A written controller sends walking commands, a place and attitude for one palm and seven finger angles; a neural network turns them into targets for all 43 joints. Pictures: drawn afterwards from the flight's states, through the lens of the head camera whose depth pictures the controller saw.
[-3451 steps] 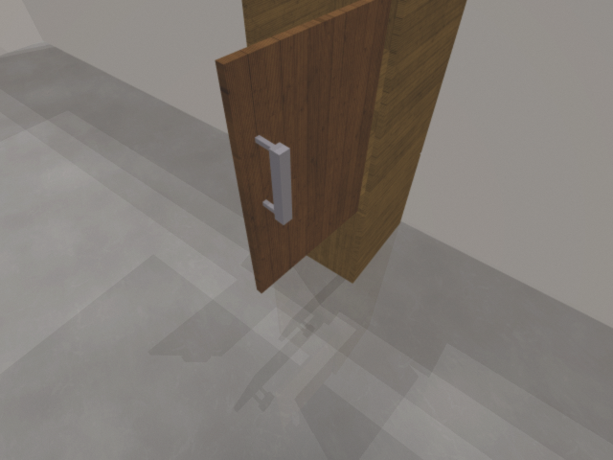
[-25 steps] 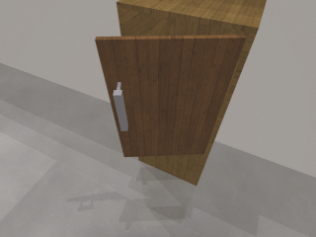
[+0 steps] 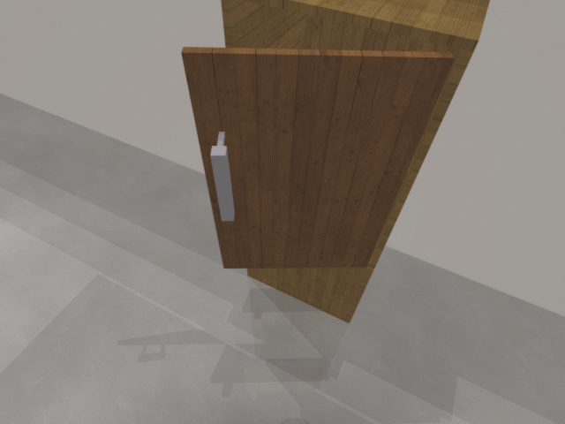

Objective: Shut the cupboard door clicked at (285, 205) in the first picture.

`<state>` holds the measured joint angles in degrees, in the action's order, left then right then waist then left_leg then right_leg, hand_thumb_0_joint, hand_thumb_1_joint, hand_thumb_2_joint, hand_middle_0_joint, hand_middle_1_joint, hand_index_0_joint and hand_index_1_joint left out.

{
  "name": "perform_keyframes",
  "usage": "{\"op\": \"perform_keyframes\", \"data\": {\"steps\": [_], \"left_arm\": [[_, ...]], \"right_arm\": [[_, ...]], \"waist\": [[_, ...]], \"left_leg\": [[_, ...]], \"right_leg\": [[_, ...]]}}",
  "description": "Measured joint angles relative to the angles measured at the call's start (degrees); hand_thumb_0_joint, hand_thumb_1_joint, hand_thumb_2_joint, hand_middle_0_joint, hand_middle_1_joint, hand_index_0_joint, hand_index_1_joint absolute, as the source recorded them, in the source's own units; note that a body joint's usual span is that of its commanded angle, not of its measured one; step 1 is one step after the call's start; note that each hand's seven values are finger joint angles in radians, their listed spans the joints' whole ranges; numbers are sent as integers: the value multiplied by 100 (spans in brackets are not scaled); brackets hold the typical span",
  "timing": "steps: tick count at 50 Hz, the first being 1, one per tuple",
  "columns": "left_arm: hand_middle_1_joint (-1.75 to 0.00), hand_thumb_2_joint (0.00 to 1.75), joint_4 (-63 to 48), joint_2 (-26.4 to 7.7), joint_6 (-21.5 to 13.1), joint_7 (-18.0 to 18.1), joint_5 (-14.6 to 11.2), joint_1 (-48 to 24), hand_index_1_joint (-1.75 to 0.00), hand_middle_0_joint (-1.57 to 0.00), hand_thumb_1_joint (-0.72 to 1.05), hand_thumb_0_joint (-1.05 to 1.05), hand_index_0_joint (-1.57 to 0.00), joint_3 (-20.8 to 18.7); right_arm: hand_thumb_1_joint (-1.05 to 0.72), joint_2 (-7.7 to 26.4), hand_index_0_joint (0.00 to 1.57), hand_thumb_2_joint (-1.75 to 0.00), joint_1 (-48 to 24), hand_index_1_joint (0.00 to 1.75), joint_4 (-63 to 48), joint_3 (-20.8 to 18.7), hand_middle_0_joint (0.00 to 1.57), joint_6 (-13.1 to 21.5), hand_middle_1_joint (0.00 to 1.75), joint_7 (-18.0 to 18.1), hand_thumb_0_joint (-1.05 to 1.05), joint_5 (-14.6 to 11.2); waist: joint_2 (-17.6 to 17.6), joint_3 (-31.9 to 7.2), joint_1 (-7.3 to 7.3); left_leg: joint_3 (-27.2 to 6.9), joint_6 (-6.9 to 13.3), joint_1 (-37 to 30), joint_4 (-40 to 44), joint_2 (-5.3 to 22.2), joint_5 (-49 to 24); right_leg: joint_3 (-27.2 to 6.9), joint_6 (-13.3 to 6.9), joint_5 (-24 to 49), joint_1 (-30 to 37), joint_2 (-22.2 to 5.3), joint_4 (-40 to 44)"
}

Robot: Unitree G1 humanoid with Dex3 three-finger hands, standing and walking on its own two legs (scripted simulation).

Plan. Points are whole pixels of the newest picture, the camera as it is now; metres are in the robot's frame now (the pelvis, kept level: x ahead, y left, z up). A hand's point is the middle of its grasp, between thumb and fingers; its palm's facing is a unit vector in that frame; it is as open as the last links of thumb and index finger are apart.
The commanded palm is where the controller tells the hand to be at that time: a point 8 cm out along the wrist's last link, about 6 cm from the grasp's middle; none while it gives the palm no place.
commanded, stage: look again from close up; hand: left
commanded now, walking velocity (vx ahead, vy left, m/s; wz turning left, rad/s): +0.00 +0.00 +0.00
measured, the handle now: (224, 178) +0.52 +0.13 +0.03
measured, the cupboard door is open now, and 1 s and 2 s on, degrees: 28 28 28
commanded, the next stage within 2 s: shuffle to correct the standing spot in 0.42 s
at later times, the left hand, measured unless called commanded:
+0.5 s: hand out of the picture +0.04 +0.20 -0.18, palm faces -0.01 -0.97 -0.23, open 7.4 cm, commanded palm none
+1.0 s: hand out of the picture +0.01 +0.14 -0.19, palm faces +0.08 -0.98 -0.17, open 7.4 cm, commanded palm none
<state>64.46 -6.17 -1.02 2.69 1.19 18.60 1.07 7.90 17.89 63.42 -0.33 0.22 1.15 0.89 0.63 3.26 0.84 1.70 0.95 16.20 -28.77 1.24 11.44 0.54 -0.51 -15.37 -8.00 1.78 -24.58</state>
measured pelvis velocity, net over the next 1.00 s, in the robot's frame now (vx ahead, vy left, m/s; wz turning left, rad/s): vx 0.06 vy -0.03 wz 0.05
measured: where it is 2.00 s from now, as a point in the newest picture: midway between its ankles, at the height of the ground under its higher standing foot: outside the picture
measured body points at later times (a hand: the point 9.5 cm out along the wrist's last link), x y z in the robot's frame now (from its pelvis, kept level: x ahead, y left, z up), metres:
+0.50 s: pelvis +0.02 +0.01 +0.00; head +0.04 +0.02 +0.45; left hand +0.04 +0.25 -0.16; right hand +0.07 -0.23 -0.15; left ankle +0.04 +0.10 -0.74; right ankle -0.02 -0.12 -0.74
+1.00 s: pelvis +0.06 -0.03 -0.01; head +0.09 -0.01 +0.44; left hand +0.00 +0.19 -0.18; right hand +0.09 -0.26 -0.16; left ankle +0.04 +0.08 -0.72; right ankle -0.02 -0.12 -0.74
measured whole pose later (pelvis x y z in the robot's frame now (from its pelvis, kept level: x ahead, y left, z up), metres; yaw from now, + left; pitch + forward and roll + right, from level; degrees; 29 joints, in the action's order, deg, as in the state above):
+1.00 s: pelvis +0.06 -0.03 -0.01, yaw +3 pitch +1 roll -1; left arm 61.1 -9.9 0.4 1.8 2.5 21.9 -1.0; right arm 8.5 14.4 62.5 -1.4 -0.8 2.2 1.3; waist -1.7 1.6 -1.2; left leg 3.1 1.3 21.9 -47.0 2.1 27.9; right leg 4.0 -3.6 -23.6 -6.4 3.1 -28.9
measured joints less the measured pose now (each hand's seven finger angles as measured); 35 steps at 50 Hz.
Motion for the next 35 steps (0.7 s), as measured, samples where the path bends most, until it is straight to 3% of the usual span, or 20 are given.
{"op": "perform_keyframes", "data": {"steps": [6, 12, 27, 35], "left_arm": [[-30, 90, -159, -83, -7, 6, 14, 12, -30, -20, 91, 0, -20, -12], [-30, 90, -304, -281, 14, 1, 25, -36, -30, -20, 91, 0, -20, -53], [-30, 90, -352, -594, 31, -69, 13, -355, -30, -20, 91, 0, -20, -55], [-30, 90, -300, -588, 131, -97, 55, -343, -30, -20, 91, 0, -20, -62]], "right_arm": [[-94, 112, 20, -89, -50, 30, -220, -10, 20, 35, 30, 12, 2, 49], [-95, 201, 20, -89, -165, 30, -289, -13, 20, 61, 30, -26, 2, 31], [-91, 325, 20, -89, -604, 30, -219, 26, 20, 155, 30, -25, 0, -7], [-91, 222, 20, -89, -606, 30, -169, 21, 20, 72, 30, -17, 0, 37]], "waist": [[153, -185, -23], [54, -282, -84], [-221, -169, -147], [-349, -256, -90]], "left_leg": [[9, 131, 122, -312, -172, 210], [139, 187, 42, -177, -285, 208], [187, 149, -164, 61, -248, 202], [113, 122, -155, -34, -280, 315]], "right_leg": [[15, 83, -336, -175, -174, -488], [-106, 144, -435, -240, -301, -605], [-162, 134, -374, -36, -265, -313], [-84, 99, -546, -44, -290, -472]]}}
